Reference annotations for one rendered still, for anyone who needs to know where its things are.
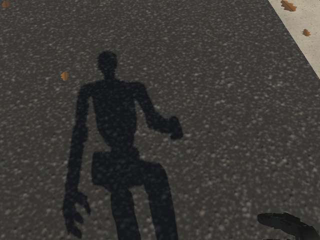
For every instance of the robot right hand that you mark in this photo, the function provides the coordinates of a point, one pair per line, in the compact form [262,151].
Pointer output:
[288,224]

